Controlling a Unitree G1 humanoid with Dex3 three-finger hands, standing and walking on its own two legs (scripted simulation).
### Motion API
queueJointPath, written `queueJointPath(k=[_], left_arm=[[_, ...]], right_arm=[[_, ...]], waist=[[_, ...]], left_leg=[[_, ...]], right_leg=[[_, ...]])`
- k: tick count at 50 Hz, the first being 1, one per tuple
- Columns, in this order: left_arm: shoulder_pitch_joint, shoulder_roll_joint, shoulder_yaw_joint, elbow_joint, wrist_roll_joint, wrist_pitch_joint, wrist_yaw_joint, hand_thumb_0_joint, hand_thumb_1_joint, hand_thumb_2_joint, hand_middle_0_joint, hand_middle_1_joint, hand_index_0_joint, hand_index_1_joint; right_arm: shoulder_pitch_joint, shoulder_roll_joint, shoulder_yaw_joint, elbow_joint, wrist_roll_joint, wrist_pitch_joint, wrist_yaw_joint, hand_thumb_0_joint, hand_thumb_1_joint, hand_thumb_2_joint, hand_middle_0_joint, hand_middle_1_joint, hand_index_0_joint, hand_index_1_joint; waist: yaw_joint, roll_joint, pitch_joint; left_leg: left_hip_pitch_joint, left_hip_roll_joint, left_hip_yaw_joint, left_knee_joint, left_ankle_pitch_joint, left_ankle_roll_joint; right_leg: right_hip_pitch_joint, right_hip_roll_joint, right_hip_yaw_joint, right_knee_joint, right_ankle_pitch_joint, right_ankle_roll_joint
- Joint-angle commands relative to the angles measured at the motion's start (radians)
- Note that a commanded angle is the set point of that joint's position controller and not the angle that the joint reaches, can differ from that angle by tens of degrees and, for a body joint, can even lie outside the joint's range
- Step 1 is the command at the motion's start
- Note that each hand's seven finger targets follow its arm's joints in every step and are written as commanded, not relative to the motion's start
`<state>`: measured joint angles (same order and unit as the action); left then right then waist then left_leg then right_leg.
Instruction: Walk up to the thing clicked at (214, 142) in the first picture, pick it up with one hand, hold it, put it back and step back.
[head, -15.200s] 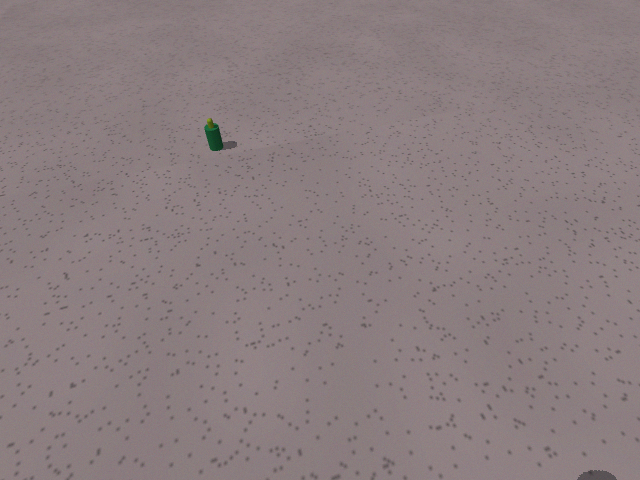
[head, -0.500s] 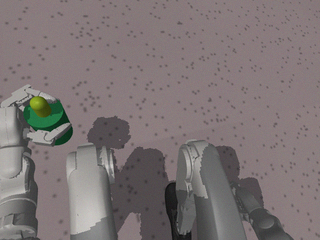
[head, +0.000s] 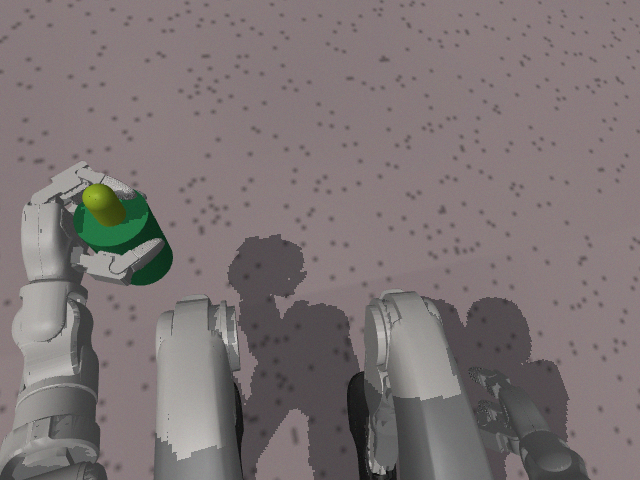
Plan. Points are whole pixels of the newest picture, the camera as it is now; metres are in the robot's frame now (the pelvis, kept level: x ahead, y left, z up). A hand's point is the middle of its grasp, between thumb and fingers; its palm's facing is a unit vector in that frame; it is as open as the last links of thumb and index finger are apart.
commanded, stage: settle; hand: left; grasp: from the side
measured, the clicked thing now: (123, 231) +0.40 +0.25 -0.06
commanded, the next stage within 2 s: lift in 0.36 s
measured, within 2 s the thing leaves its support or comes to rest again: neither
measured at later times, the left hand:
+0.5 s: hand (109, 212) +0.40 +0.25 -0.01, palm faces +0.15 -0.99 -0.05, open 8.5 cm
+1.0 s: hand (80, 197) +0.38 +0.24 +0.07, palm faces +0.13 -0.99 -0.04, open 8.5 cm
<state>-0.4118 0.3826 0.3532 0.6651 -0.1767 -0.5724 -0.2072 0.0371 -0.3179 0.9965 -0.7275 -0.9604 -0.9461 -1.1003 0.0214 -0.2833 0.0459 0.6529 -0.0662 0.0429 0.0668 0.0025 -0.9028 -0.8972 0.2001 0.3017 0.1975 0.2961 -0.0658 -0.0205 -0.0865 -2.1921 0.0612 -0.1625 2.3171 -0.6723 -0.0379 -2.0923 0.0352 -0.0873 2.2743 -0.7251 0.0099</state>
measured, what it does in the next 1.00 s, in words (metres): rises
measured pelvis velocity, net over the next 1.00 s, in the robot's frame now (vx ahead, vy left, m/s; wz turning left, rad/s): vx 0.01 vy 0.00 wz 0.06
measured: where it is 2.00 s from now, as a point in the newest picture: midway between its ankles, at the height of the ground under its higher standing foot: (300, 460)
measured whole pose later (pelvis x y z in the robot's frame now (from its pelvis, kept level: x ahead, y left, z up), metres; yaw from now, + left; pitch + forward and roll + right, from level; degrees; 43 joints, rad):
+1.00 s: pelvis +0.01 +0.00 +0.08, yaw +3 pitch +33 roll -4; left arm -0.35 0.31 0.31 0.53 -0.21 -0.46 -0.24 0.04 -0.34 1.02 -0.73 -0.97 -0.95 -1.11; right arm 0.08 -0.27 -0.01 0.64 0.00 0.00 0.02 0.00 -0.91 -0.89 0.20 0.30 0.20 0.30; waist -0.04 0.01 -0.17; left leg -1.99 0.06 -0.10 2.06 -0.65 -0.03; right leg -1.91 0.02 -0.05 2.05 -0.71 0.00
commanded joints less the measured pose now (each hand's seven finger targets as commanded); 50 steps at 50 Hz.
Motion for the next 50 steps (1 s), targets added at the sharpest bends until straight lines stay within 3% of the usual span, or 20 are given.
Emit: queueJointPath(k=[1, 6, 7, 8, 13, 17, 23, 25, 27, 28, 29, 35, 37, 41, 42, 44, 46, 47, 48, 50], left_arm=[[-0.239, 0.197, 0.057, -0.226, -0.032, -0.094, 0.004, 0.0, 0.222, 1.318, -1.331, -1.41, -1.315, -1.441], [-0.302, 0.21, 0.053, -0.253, -0.022, -0.095, -0.003, 0.0, 0.237, 1.324, -1.33, -1.411, -1.316, -1.441], [-0.261, 0.182, 0.042, -0.192, -0.023, -0.09, -0.005, 0.0, 0.225, 1.328, -1.325, -1.414, -1.311, -1.443], [-0.296, 0.213, 0.067, -0.235, -0.023, -0.094, -0.003, 0.0, 0.226, 1.324, -1.331, -1.412, -1.316, -1.441], [-0.269, 0.154, 0.041, -0.142, -0.023, -0.087, -0.009, 0.0, 0.213, 1.346, -1.326, -1.415, -1.309, -1.447], [-0.348, 0.22, 0.064, -0.208, -0.007, -0.099, -0.01, 0.0, 0.195, 1.327, -1.311, -1.391, -1.294, -1.424], [-0.336, 0.194, 0.057, -0.145, -0.01, -0.101, -0.013, 0.0, 0.244, 1.331, -1.294, -1.379, -1.279, -1.41], [-0.298, 0.178, 0.054, -0.116, -0.012, -0.098, -0.02, 0.0, 0.235, 1.252, -1.318, -1.425, -1.337, -1.419], [-0.351, 0.231, 0.084, -0.214, -0.015, -0.106, -0.022, 0.0, 0.231, 1.245, -1.307, -1.408, -1.325, -1.403], [-0.291, 0.192, 0.058, -0.148, -0.016, -0.094, -0.029, 0.0, 0.234, 1.24, -1.297, -1.401, -1.316, -1.395], [-0.323, 0.19, 0.055, -0.194, -0.02, -0.096, -0.034, 0.0, 0.252, 1.247, -1.299, -1.405, -1.317, -1.399], [-0.303, 0.218, 0.078, -0.259, -0.039, -0.075, -0.039, 0.0, 0.243, 1.246, -1.284, -1.389, -1.302, -1.384], [-0.273, 0.147, 0.038, -0.234, -0.056, -0.058, -0.048, 0.0, 0.272, 1.244, -1.28, -1.387, -1.3, -1.38], [-0.248, 0.2, 0.06, -0.33, -0.05, -0.036, -0.041, 0.0, 0.269, 1.254, -1.281, -1.394, -1.303, -1.386], [-0.242, 0.157, 0.026, -0.335, -0.057, -0.026, -0.042, 0.0, 0.26, 1.254, -1.276, -1.392, -1.299, -1.384], [-0.187, 0.122, 0.014, -0.306, -0.069, -0.001, -0.041, 0.0, 0.262, 1.259, -1.295, -1.408, -1.319, -1.398], [-0.243, 0.174, 0.046, -0.424, -0.072, 0.002, -0.028, 0.0, 0.269, 1.25, -1.281, -1.389, -1.304, -1.38], [-0.166, 0.143, 0.021, -0.369, -0.066, 0.018, -0.024, 0.0, 0.257, 1.248, -1.268, -1.382, -1.29, -1.374], [-0.215, 0.153, 0.013, -0.449, -0.068, 0.021, -0.02, 0.0, 0.265, 1.239, -1.27, -1.381, -1.296, -1.37], [-0.173, 0.151, 0.024, -0.451, -0.066, 0.043, -0.006, 0.0, 0.256, 1.256, -1.275, -1.392, -1.297, -1.384]], right_arm=[[0.084, -0.198, -0.076, -0.069, 0.006, -0.03, -0.018, 0.0, -0.898, -0.901, 0.199, 0.3, 0.199, 0.3], [0.106, -0.194, -0.08, -0.058, 0.002, -0.038, -0.023, 0.0, -0.897, -0.901, 0.199, 0.3, 0.199, 0.3], [0.099, -0.192, -0.078, -0.063, 0.005, -0.038, -0.023, 0.0, -0.898, -0.902, 0.199, 0.3, 0.199, 0.3], [0.108, -0.192, -0.081, -0.058, 0.005, -0.039, -0.024, 0.0, -0.897, -0.901, 0.199, 0.3, 0.199, 0.3], [0.11, -0.189, -0.082, -0.057, 0.007, -0.041, -0.021, 0.0, -0.895, -0.902, 0.199, 0.3, 0.199, 0.3], [0.12, -0.188, -0.085, -0.051, 0.002, -0.04, -0.024, 0.0, -0.895, -0.902, 0.199, 0.3, 0.199, 0.3], [0.12, -0.186, -0.086, -0.051, 0.007, -0.046, -0.026, 0.0, -0.89, -0.901, 0.199, 0.3, 0.199, 0.3], [0.12, -0.189, -0.089, -0.055, 0.008, -0.045, -0.027, 0.0, -0.923, -0.901, 0.2, 0.299, 0.2, 0.299], [0.136, -0.187, -0.091, -0.052, 0.009, -0.045, -0.028, 0.0, -0.92, -0.9, 0.2, 0.299, 0.2, 0.299], [0.13, -0.187, -0.093, -0.053, 0.015, -0.045, -0.03, 0.0, -0.919, -0.9, 0.2, 0.299, 0.2, 0.299], [0.142, -0.184, -0.095, -0.051, 0.014, -0.048, -0.029, 0.0, -0.919, -0.9, 0.2, 0.299, 0.2, 0.299], [0.137, -0.179, -0.103, -0.064, 0.03, -0.055, -0.041, 0.0, -0.916, -0.9, 0.2, 0.299, 0.2, 0.299], [0.134, -0.176, -0.105, -0.071, 0.037, -0.061, -0.044, 0.0, -0.913, -0.899, 0.2, 0.299, 0.2, 0.299], [0.146, -0.172, -0.114, -0.082, 0.047, -0.063, -0.054, 0.0, -0.909, -0.898, 0.2, 0.299, 0.2, 0.299], [0.135, -0.17, -0.111, -0.093, 0.051, -0.065, -0.055, 0.0, -0.906, -0.897, 0.201, 0.299, 0.2, 0.299], [0.128, -0.166, -0.114, -0.093, 0.059, -0.072, -0.06, 0.0, -0.908, -0.897, 0.201, 0.299, 0.2, 0.299], [0.141, -0.162, -0.114, -0.097, 0.063, -0.077, -0.064, 0.0, -0.902, -0.896, 0.201, 0.299, 0.2, 0.299], [0.133, -0.16, -0.116, -0.104, 0.066, -0.077, -0.066, 0.0, -0.904, -0.897, 0.2, 0.299, 0.2, 0.299], [0.136, -0.159, -0.113, -0.108, 0.067, -0.078, -0.068, 0.0, -0.901, -0.895, 0.201, 0.299, 0.2, 0.299], [0.133, -0.153, -0.116, -0.116, 0.074, -0.078, -0.073, 0.0, -0.9, -0.896, 0.201, 0.299, 0.2, 0.299]], waist=[[0.006, 0.161, -0.647], [-0.005, 0.177, -0.678], [-0.01, 0.158, -0.656], [0.005, 0.164, -0.673], [-0.009, 0.148, -0.643], [0.002, 0.178, -0.683], [-0.004, 0.165, -0.657], [0.0, 0.161, -0.67], [0.02, 0.198, -0.73], [0.014, 0.176, -0.706], [0.005, 0.177, -0.717], [0.025, 0.154, -0.72], [0.003, 0.131, -0.708], [0.03, 0.142, -0.75], [0.017, 0.142, -0.723], [0.01, 0.112, -0.688], [0.027, 0.117, -0.736], [0.027, 0.112, -0.724], [0.025, 0.13, -0.725], [0.032, 0.122, -0.718]], left_leg=[[0.471, -0.02, 0.084, -0.278, 0.079, 0.058], [0.497, -0.019, 0.091, -0.276, 0.125, 0.06], [0.487, -0.021, 0.091, -0.285, 0.114, 0.062], [0.504, -0.02, 0.092, -0.288, 0.12, 0.06], [0.509, -0.023, 0.092, -0.306, 0.112, 0.058], [0.527, -0.023, 0.1, -0.311, 0.117, 0.059], [0.531, -0.025, 0.099, -0.333, 0.084, 0.059], [0.55, -0.026, 0.098, -0.336, 0.101, 0.058], [0.577, -0.029, 0.107, -0.345, 0.128, 0.057], [0.582, -0.028, 0.105, -0.352, 0.131, 0.058], [0.579, -0.028, 0.105, -0.35, 0.139, 0.059], [0.581, -0.028, 0.113, -0.388, 0.102, 0.063], [0.583, -0.03, 0.11, -0.4, 0.104, 0.066], [0.637, -0.027, 0.111, -0.435, 0.117, 0.065], [0.639, -0.029, 0.108, -0.456, 0.101, 0.064], [0.63, -0.028, 0.108, -0.471, 0.091, 0.067], [0.649, -0.028, 0.109, -0.486, 0.107, 0.068], [0.679, -0.026, 0.11, -0.497, 0.123, 0.07], [0.689, -0.026, 0.107, -0.514, 0.117, 0.066], [0.725, -0.024, 0.105, -0.547, 0.121, 0.064]], right_leg=[[0.298, 0.025, -0.028, -0.276, 0.161, -0.049], [0.32, 0.02, -0.017, -0.287, 0.206, -0.046], [0.323, 0.019, -0.02, -0.293, 0.195, -0.045], [0.322, 0.02, -0.017, -0.294, 0.197, -0.047], [0.306, 0.018, -0.022, -0.299, 0.183, -0.05], [0.328, 0.015, -0.01, -0.31, 0.187, -0.05], [0.307, 0.015, -0.014, -0.322, 0.149, -0.053], [0.311, 0.014, -0.014, -0.32, 0.165, -0.052], [0.35, 0.011, -0.004, -0.325, 0.188, -0.054], [0.334, 0.011, -0.006, -0.326, 0.187, -0.054], [0.345, 0.012, -0.004, -0.331, 0.196, -0.052], [0.385, 0.008, 0.021, -0.391, 0.153, -0.05], [0.396, 0.007, 0.022, -0.408, 0.158, -0.048], [0.442, 0.004, 0.035, -0.449, 0.165, -0.048], [0.433, 0.002, 0.033, -0.461, 0.15, -0.05], [0.448, 0.002, 0.039, -0.494, 0.145, -0.045], [0.499, 0.0, 0.048, -0.512, 0.16, -0.045], [0.501, -0.001, 0.051, -0.529, 0.171, -0.043], [0.508, -0.001, 0.052, -0.539, 0.168, -0.045], [0.532, -0.002, 0.051, -0.565, 0.171, -0.044]])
